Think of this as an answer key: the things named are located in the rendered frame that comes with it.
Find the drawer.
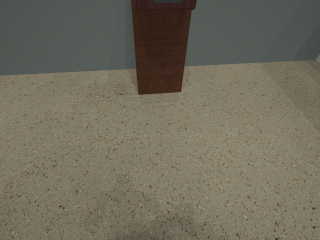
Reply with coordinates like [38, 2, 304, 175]
[135, 0, 197, 11]

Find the cabinet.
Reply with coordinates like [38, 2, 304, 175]
[131, 0, 192, 95]

